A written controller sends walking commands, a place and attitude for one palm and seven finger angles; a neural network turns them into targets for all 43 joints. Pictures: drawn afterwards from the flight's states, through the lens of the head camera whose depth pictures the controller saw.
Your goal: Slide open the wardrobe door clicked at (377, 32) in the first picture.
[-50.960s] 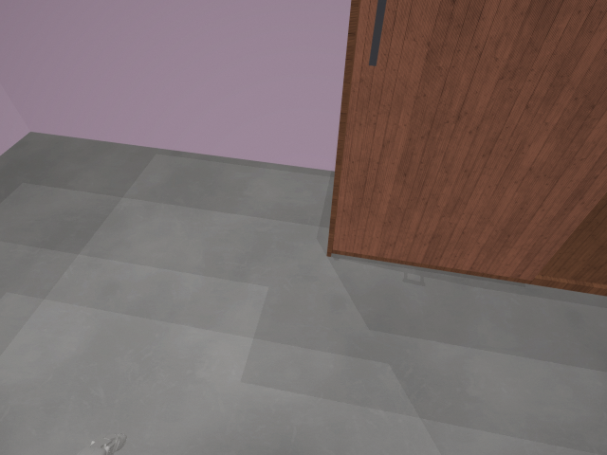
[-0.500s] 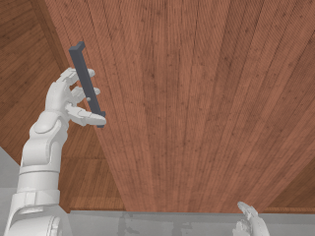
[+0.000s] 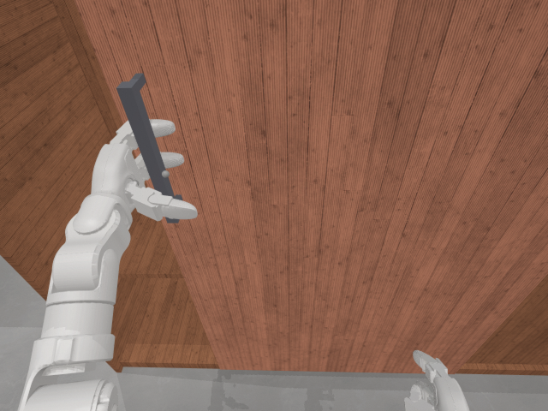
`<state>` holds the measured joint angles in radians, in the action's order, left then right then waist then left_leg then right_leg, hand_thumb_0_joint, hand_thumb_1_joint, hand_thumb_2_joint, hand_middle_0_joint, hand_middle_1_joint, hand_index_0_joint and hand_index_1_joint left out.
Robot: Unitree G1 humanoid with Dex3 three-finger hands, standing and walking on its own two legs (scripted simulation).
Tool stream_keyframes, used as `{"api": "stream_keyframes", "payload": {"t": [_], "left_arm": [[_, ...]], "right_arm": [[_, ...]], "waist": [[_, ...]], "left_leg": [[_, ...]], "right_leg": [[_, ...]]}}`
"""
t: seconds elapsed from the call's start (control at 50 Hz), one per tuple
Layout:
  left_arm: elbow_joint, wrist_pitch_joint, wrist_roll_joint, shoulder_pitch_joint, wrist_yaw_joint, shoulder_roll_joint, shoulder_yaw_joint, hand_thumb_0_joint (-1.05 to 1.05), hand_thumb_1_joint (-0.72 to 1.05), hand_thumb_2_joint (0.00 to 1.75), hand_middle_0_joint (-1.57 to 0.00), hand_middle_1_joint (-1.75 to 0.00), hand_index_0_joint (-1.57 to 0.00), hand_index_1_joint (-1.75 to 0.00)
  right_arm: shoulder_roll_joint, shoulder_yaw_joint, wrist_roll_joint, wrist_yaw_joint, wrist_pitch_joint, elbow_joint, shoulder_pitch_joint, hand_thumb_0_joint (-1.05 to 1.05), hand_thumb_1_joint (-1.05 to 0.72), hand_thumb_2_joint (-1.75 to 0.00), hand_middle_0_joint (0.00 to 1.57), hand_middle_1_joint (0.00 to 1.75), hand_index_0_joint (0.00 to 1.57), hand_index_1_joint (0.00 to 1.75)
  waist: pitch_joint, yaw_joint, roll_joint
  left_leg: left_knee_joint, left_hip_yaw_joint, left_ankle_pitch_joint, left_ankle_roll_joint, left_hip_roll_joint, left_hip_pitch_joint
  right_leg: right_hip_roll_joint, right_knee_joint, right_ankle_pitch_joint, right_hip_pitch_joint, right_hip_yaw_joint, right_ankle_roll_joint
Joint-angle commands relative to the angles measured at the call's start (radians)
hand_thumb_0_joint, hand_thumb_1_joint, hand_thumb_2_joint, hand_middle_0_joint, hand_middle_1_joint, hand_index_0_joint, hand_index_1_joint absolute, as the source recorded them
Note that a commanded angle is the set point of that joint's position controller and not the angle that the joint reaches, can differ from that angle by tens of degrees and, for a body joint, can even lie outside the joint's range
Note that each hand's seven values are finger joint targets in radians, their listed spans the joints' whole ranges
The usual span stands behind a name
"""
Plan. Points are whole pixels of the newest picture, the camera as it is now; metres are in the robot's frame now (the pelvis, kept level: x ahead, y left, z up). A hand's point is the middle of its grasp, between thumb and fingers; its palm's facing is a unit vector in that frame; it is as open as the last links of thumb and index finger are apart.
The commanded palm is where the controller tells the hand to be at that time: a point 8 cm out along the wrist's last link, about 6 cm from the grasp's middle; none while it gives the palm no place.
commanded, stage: slide the fingers in behind the handle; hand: left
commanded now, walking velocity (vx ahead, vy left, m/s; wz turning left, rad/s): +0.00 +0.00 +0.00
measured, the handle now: (157, 156) +0.41 +0.20 +0.20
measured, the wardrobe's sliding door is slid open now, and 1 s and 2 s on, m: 0.37 0.37 0.37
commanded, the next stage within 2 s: grip the handle and tug to test in 0.20 s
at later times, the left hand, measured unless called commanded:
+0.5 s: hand (166, 174) +0.36 +0.17 +0.20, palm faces +0.09 -1.00 -0.04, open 13.4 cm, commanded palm +0.33 +0.21 +0.21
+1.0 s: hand (163, 174) +0.36 +0.18 +0.21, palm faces +0.09 -1.00 -0.03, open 5.8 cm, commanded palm +0.32 +0.22 +0.21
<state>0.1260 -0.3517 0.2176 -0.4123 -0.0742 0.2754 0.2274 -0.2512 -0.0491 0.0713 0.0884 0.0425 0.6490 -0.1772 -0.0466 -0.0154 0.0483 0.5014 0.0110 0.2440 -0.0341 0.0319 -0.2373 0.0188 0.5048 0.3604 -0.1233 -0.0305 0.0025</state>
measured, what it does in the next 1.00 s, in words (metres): stands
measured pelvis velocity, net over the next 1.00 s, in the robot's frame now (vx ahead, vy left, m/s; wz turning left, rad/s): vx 0.01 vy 0.00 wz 0.00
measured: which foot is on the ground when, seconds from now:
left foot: down 0.00-1.00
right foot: down 0.00-1.00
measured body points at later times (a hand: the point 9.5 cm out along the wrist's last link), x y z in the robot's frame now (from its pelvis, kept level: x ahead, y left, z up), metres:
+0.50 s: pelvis +0.01 +0.00 +0.00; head -0.01 -0.02 +0.45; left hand +0.35 +0.22 +0.21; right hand +0.19 -0.23 -0.09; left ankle +0.02 +0.15 -0.74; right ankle -0.06 -0.11 -0.74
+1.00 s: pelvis +0.01 +0.00 +0.00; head -0.01 -0.02 +0.45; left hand +0.35 +0.23 +0.21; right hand +0.20 -0.23 -0.08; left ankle +0.02 +0.15 -0.74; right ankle -0.06 -0.11 -0.74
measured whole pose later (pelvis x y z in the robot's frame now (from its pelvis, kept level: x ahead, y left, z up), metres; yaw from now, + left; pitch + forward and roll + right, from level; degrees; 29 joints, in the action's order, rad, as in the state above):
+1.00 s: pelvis +0.01 +0.00 +0.00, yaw +0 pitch -1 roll +1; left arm 0.02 -0.39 0.22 -0.35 -0.06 0.27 0.23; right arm -0.24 -0.05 0.06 0.08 0.03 0.63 -0.16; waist -0.06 -0.02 0.05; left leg 0.50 0.01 0.26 -0.03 0.03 -0.23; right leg 0.03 0.50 0.37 -0.11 -0.03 0.00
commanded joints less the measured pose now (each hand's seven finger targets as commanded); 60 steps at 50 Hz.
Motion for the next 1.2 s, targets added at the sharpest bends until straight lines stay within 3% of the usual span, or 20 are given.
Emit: {"api": "stream_keyframes", "payload": {"t": [0.0, 0.06, 0.18, 0.28, 0.34, 0.42, 0.44, 0.52, 0.62, 0.74, 0.82, 0.84, 0.86, 0.88, 0.92, 0.98, 1.02, 1.06, 1.12, 1.18], "left_arm": [[-0.250, 0.076, 0.011, -0.452, -0.016, 0.140, 0.001, 0.00, -0.50, 0.30, -0.30, -1.20, -0.30, -1.20], [-0.254, 0.080, 0.010, -0.425, -0.011, 0.165, 0.027, 0.00, -0.50, 0.30, -0.30, -1.20, -0.30, -1.20], [-0.288, 0.084, 0.008, -0.408, -0.014, 0.130, -0.004, 0.00, -0.50, 0.30, -0.30, -1.20, -0.30, -1.20], [-0.310, 0.085, 0.011, -0.386, -0.014, 0.140, 0.005, 0.00, -0.50, 0.30, -0.30, -1.20, -0.30, -1.20], [-0.311, 0.082, 0.011, -0.413, -0.014, 0.113, -0.019, 0.00, -0.36, 0.36, -0.32, -1.22, -0.32, -1.22], [-0.325, 0.078, 0.006, -0.372, -0.012, 0.162, 0.029, 0.00, -0.17, 0.44, -0.33, -1.25, -0.33, -1.25], [-0.355, 0.080, 0.005, -0.373, -0.013, 0.128, -0.001, 0.00, -0.13, 0.46, -0.34, -1.25, -0.34, -1.25], [-0.328, 0.067, 0.017, -0.325, -0.013, 0.154, 0.034, 0.00, 0.06, 0.54, -0.36, -1.28, -0.36, -1.28], [-0.369, 0.064, 0.013, -0.325, -0.011, 0.132, 0.013, 0.00, 0.29, 0.64, -0.38, -1.31, -0.38, -1.31], [-0.354, 0.052, 0.013, -0.358, -0.013, 0.121, -0.002, 0.00, 0.57, 0.76, -0.42, -1.35, -0.42, -1.35], [-0.355, 0.050, 0.010, -0.318, -0.010, 0.146, 0.026, 0.00, 0.76, 0.84, -0.44, -1.38, -0.44, -1.38], [-0.352, 0.049, 0.014, -0.334, -0.013, 0.123, 0.004, 0.00, 0.81, 0.86, -0.44, -1.39, -0.44, -1.39], [-0.362, 0.049, 0.013, -0.348, -0.011, 0.146, 0.021, 0.00, 0.85, 0.88, -0.44, -1.39, -0.44, -1.39], [-0.357, 0.047, 0.015, -0.346, -0.015, 0.123, 0.003, 0.00, 0.90, 0.90, -0.45, -1.40, -0.45, -1.40], [-0.356, 0.052, 0.015, -0.312, -0.011, 0.174, 0.054, 0.00, 0.90, 0.90, -0.45, -1.40, -0.45, -1.40], [-0.395, 0.056, 0.016, -0.291, -0.019, 0.141, 0.026, 0.00, 0.90, 0.90, -0.45, -1.40, -0.45, -1.40], [-0.397, 0.060, 0.020, -0.263, -0.017, 0.162, 0.050, 0.00, 0.90, 0.90, -0.45, -1.40, -0.45, -1.40], [-0.394, 0.054, 0.023, -0.285, -0.020, 0.129, 0.016, 0.00, 0.90, 0.90, -0.45, -1.40, -0.45, -1.40], [-0.377, 0.053, 0.021, -0.273, -0.017, 0.192, 0.076, 0.00, 0.90, 0.90, -0.45, -1.40, -0.45, -1.40], [-0.381, 0.044, 0.021, -0.315, -0.024, 0.151, 0.033, 0.00, 0.90, 0.90, -0.45, -1.40, -0.45, -1.40]], "right_arm": [[-0.099, 0.033, -0.001, 0.010, 0.054, -0.171, 0.151, 0.00, -0.90, -0.90, 0.20, 0.30, 0.20, 0.30], [-0.103, 0.036, -0.005, 0.009, 0.053, -0.171, 0.147, 0.00, -0.90, -0.90, 0.20, 0.30, 0.20, 0.30], [-0.097, 0.034, -0.004, 0.005, 0.056, -0.176, 0.156, 0.00, -0.90, -0.90, 0.20, 0.30, 0.20, 0.30], [-0.100, 0.033, -0.007, 0.003, 0.055, -0.181, 0.158, 0.00, -0.90, -0.90, 0.20, 0.30, 0.20, 0.30], [-0.095, 0.031, -0.007, 0.005, 0.055, -0.178, 0.160, 0.00, -0.90, -0.90, 0.20, 0.30, 0.20, 0.30], [-0.102, 0.034, -0.009, 0.004, 0.051, -0.179, 0.162, 0.00, -0.90, -0.90, 0.20, 0.30, 0.20, 0.30], [-0.094, 0.033, -0.009, 0.002, 0.053, -0.188, 0.165, 0.00, -0.90, -0.90, 0.20, 0.30, 0.20, 0.30], [-0.101, 0.033, -0.009, 0.003, 0.048, -0.179, 0.166, 0.00, -0.90, -0.90, 0.20, 0.30, 0.20, 0.30], [-0.097, 0.032, -0.010, 0.002, 0.050, -0.186, 0.173, 0.00, -0.90, -0.90, 0.20, 0.30, 0.20, 0.30], [-0.096, 0.031, -0.010, 0.006, 0.044, -0.186, 0.173, 0.00, -0.90, -0.90, 0.20, 0.30, 0.20, 0.30], [-0.100, 0.033, -0.011, 0.004, 0.042, -0.186, 0.172, 0.00, -0.90, -0.90, 0.20, 0.30, 0.20, 0.30], [-0.096, 0.031, -0.011, 0.003, 0.041, -0.187, 0.170, 0.00, -0.90, -0.90, 0.20, 0.30, 0.20, 0.30], [-0.099, 0.034, -0.010, 0.004, 0.041, -0.186, 0.168, 0.00, -0.90, -0.90, 0.20, 0.30, 0.20, 0.30], [-0.096, 0.031, -0.011, 0.003, 0.043, -0.190, 0.171, 0.00, -0.90, -0.90, 0.20, 0.30, 0.20, 0.30], [-0.103, 0.034, -0.012, 0.003, 0.041, -0.185, 0.169, 0.00, -0.90, -0.90, 0.20, 0.30, 0.20, 0.30], [-0.095, 0.033, -0.011, -0.001, 0.042, -0.198, 0.170, 0.00, -0.90, -0.90, 0.20, 0.30, 0.20, 0.30], [-0.099, 0.035, -0.012, -0.002, 0.044, -0.196, 0.172, 0.00, -0.90, -0.90, 0.20, 0.30, 0.20, 0.30], [-0.094, 0.031, -0.010, -0.001, 0.043, -0.200, 0.173, 0.00, -0.90, -0.90, 0.20, 0.30, 0.20, 0.30], [-0.105, 0.034, -0.014, 0.002, 0.041, -0.193, 0.171, 0.00, -0.90, -0.90, 0.20, 0.30, 0.20, 0.30], [-0.097, 0.032, -0.009, 0.004, 0.039, -0.197, 0.175, 0.00, -0.90, -0.90, 0.20, 0.30, 0.20, 0.30]], "waist": [[-0.229, 0.021, -0.010], [-0.242, 0.012, -0.048], [-0.248, 0.012, -0.006], [-0.254, 0.008, -0.056], [-0.238, 0.015, -0.025], [-0.258, 0.000, -0.036], [-0.266, 0.003, -0.004], [-0.245, 0.000, -0.053], [-0.250, -0.002, -0.008], [-0.243, 0.009, -0.035], [-0.258, -0.002, -0.028], [-0.250, 0.005, -0.030], [-0.262, 0.005, -0.031], [-0.256, 0.005, -0.033], [-0.264, -0.007, -0.048], [-0.281, -0.004, -0.009], [-0.275, -0.009, -0.045], [-0.251, -0.001, -0.029], [-0.242, -0.010, -0.062], [-0.244, 0.002, -0.015]], "left_leg": [[-0.008, -0.015, -0.247, 0.071, -0.042, 0.224], [-0.009, -0.013, -0.263, 0.074, -0.041, 0.222], [-0.003, -0.012, -0.291, 0.071, -0.041, 0.238], [-0.006, -0.010, -0.297, 0.072, -0.041, 0.232], [-0.005, -0.010, -0.287, 0.072, -0.041, 0.236], [0.000, -0.012, -0.327, 0.072, -0.039, 0.236], [0.000, -0.013, -0.350, 0.071, -0.041, 0.248], [0.000, -0.015, -0.336, 0.071, -0.037, 0.232], [0.002, -0.014, -0.342, 0.068, -0.037, 0.246], [-0.002, -0.014, -0.330, 0.072, -0.041, 0.237], [0.003, -0.013, -0.349, 0.070, -0.039, 0.242], [0.000, -0.012, -0.344, 0.070, -0.041, 0.236], [0.002, -0.014, -0.347, 0.069, -0.039, 0.241], [0.002, -0.012, -0.343, 0.070, -0.041, 0.239], [0.004, -0.013, -0.355, 0.071, -0.039, 0.234], [0.005, -0.017, -0.383, 0.067, -0.040, 0.248], [0.008, -0.016, -0.385, 0.069, -0.036, 0.241], [0.004, -0.016, -0.367, 0.068, -0.039, 0.233], [0.001, -0.016, -0.355, 0.072, -0.036, 0.220], [0.001, -0.023, -0.343, 0.068, -0.041, 0.230]], "right_leg": [[-0.028, -0.068, -0.410, -0.090, -0.023, 0.004], [-0.029, -0.066, -0.430, -0.070, -0.025, 0.005], [-0.028, -0.055, -0.453, -0.071, -0.028, 0.010], [-0.028, -0.050, -0.470, -0.056, -0.033, 0.007], [-0.028, -0.058, -0.453, -0.075, -0.030, 0.007], [-0.029, -0.048, -0.496, -0.045, -0.032, 0.009], [-0.026, -0.043, -0.514, -0.044, -0.032, 0.011], [-0.030, -0.051, -0.518, -0.042, -0.034, 0.007], [-0.030, -0.047, -0.504, -0.052, -0.035, 0.010], [-0.028, -0.051, -0.500, -0.053, -0.033, 0.007], [-0.030, -0.047, -0.511, -0.043, -0.035, 0.010], [-0.027, -0.047, -0.512, -0.045, -0.036, 0.009], [-0.027, -0.046, -0.519, -0.041, -0.034, 0.009], [-0.028, -0.045, -0.516, -0.046, -0.035, 0.008], [-0.030, -0.046, -0.527, -0.030, -0.035, 0.010], [-0.026, -0.035, -0.554, -0.023, -0.037, 0.012], [-0.029, -0.039, -0.564, -0.019, -0.037, 0.010], [-0.027, -0.040, -0.548, -0.033, -0.038, 0.009], [-0.030, -0.047, -0.540, -0.026, -0.036, 0.008], [-0.027, -0.047, -0.527, -0.041, -0.032, 0.007]]}}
